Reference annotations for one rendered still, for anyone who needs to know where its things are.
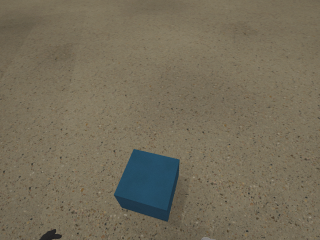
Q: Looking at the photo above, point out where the carton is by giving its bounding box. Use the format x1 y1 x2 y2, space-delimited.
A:
114 149 180 222

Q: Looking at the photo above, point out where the left robot hand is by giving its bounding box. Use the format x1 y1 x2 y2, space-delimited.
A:
40 229 62 240

